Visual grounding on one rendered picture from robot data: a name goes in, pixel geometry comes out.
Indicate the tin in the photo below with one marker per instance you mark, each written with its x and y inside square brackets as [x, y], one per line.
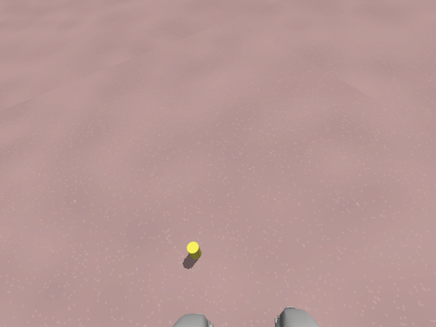
[194, 250]

